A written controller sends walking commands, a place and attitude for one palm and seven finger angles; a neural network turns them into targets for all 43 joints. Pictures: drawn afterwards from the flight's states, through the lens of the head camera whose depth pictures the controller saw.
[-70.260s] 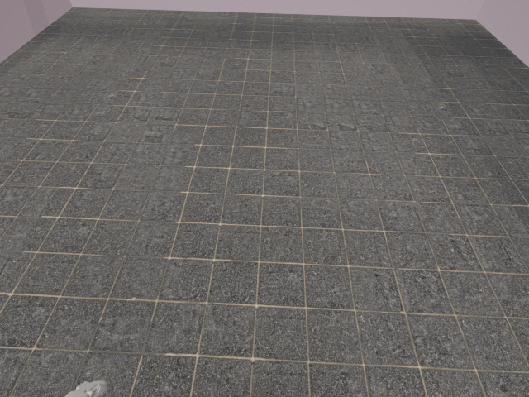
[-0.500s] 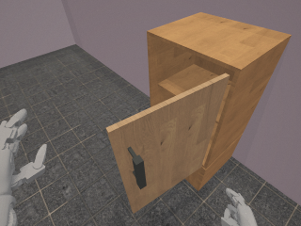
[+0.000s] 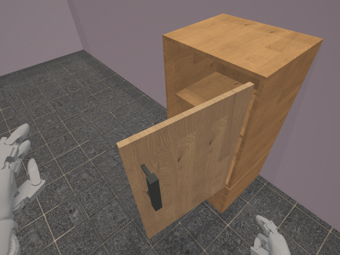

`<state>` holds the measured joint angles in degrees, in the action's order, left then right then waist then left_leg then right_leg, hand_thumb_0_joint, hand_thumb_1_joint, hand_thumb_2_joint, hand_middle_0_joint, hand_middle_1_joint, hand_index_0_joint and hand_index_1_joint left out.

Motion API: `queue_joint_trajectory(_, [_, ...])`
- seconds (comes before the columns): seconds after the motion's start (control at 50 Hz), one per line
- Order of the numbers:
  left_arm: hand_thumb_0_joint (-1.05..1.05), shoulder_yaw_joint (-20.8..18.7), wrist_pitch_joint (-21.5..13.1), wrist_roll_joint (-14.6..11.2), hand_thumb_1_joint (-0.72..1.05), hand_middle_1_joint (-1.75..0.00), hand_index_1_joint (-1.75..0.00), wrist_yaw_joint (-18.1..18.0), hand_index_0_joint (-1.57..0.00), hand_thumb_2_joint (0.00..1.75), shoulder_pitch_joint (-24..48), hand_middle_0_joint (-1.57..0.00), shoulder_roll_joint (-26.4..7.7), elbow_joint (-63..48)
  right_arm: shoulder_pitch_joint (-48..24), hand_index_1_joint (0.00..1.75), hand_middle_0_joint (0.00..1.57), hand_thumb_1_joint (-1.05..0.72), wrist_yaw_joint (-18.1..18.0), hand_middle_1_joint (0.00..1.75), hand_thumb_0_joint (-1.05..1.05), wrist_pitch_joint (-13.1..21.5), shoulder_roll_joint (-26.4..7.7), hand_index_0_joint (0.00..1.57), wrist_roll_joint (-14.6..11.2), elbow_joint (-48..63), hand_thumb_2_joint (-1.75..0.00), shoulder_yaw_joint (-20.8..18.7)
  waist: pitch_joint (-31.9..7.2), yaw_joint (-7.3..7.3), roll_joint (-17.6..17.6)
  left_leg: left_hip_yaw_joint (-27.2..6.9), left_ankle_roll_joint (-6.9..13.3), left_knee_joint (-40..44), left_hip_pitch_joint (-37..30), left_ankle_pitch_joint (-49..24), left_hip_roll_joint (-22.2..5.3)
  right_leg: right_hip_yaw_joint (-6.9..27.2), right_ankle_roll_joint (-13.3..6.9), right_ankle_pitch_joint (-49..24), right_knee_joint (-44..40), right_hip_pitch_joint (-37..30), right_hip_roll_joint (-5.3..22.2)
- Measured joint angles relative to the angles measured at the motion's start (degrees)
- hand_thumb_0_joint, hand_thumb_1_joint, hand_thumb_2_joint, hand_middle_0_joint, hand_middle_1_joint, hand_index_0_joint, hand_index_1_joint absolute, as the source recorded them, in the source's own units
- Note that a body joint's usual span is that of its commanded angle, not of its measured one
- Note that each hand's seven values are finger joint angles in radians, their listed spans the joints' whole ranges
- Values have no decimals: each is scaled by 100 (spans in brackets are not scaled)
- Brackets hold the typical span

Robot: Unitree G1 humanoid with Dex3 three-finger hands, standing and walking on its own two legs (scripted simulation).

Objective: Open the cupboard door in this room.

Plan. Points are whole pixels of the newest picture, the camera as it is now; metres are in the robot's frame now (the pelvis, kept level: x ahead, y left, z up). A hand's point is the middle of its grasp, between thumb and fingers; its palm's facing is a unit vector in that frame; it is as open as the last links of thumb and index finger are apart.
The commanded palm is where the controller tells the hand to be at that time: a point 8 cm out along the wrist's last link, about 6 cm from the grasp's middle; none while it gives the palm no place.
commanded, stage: step back with the hand held close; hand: left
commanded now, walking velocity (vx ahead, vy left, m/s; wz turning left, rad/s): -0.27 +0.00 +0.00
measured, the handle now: (151, 187) +0.30 +0.10 -0.03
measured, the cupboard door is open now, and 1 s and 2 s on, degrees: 82 82 82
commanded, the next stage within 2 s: stop stepping back and stand still in 1.28 s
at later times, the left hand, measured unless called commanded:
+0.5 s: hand (13, 206) +0.14 +0.28 +0.15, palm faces +0.39 -0.77 -0.51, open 7.4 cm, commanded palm +0.08 +0.32 +0.17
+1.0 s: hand out of the picture +0.07 +0.29 +0.16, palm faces +0.47 -0.72 -0.51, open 7.4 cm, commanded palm -0.01 +0.33 +0.17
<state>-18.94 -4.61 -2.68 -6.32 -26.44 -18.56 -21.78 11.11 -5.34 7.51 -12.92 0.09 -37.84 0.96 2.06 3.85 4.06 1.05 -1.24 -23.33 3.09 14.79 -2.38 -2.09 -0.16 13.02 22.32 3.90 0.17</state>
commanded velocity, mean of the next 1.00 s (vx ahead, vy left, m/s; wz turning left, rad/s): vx -0.30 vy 0.00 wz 0.00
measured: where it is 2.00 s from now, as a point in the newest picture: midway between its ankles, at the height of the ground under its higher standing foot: outside the picture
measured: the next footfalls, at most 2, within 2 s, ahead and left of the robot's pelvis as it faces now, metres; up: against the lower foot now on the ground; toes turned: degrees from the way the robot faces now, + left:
left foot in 1.26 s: -0.08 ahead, +0.13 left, +0.00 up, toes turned +9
right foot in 1.60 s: -0.33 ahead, -0.12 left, +0.00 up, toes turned -3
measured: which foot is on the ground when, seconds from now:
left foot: down 0.00-1.00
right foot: down 0.00-1.00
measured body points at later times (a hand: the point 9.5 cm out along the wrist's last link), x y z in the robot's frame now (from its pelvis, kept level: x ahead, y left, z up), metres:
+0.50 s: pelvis -0.06 +0.02 -0.01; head -0.04 +0.03 +0.44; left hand +0.11 +0.32 +0.18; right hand +0.11 -0.22 -0.09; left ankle -0.02 +0.13 -0.74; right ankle +0.00 -0.12 -0.74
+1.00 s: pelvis -0.13 +0.02 -0.03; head -0.11 +0.04 +0.42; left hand +0.03 +0.33 +0.18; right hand +0.04 -0.22 -0.10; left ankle -0.02 +0.13 -0.74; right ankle -0.01 -0.11 -0.74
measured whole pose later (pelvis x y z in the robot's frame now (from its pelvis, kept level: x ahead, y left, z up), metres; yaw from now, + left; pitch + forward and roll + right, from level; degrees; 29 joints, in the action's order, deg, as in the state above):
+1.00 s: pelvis -0.13 +0.02 -0.03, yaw +4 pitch -2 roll -1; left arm -26.8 -13.8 0.3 -9.5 -29.5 -25.0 -31.5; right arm 12.0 -5.5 6.3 -12.3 0.0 -34.2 -0.2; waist 4.9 -1.5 -0.7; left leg 0.7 2.2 -36.8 27.0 10.3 -0.6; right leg 2.9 1.5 9.1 34.6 25.3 -1.2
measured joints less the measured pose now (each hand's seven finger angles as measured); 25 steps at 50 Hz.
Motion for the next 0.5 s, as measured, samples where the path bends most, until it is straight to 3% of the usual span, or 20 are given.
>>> queue_joint_trajectory(0.04, [1, -20, -5, 13, 89, -31, -31, 15, -21, 89, 47, -21, 0, -23, 0, 30, 20, -90, 4, 30, 1, -21, -12, 20, -9, 29, -90, 15, -16, -9, 7, -13, 8, -22, 51, -7, 1, -12, 7, -20, -19, 24, 1])
queue_joint_trajectory(0.14, [1, -380, -345, 47, 89, -31, -31, 14, -21, 89, 24, -21, -184, -68, -182, 30, 20, -90, 42, 30, 1, -303, -30, 21, 7, 217, -90, 41, -48, -203, -30, -14, 32, -141, 479, -61, -6, -9, 33, -174, -66, 382, -6])
queue_joint_trajectory(0.26, [1, -296, -353, 56, 89, -31, -31, 28, -21, 89, -438, -21, -320, -323, -240, 30, 20, -90, 7, 30, 1, -564, -82, 21, -13, 444, -90, -85, -3, -353, -137, 118, 118, -121, 787, -206, 94, 125, 121, -301, 25, 779, 94])
queue_joint_trajectory(0.36, [1, -327, -354, 67, 89, -31, -31, -22, -22, 89, -608, -22, -490, -545, -176, 30, 20, -90, -52, 30, 1, -674, -56, 20, -46, 518, -90, -142, 63, -368, -290, 157, 172, -243, 992, -272, 155, 172, 167, -353, 195, 1013, 157])
queue_joint_trajectory(0.5, [1, -507, -512, 135, 88, -31, -31, -168, -22, 89, -531, -22, -527, -701, -60, 30, 20, -90, -59, 30, 1, -568, 19, 20, -66, 567, -90, -91, 101, -342, -409, 138, 224, -567, 1339, -325, 188, 163, 190, -415, 489, 1332, 197])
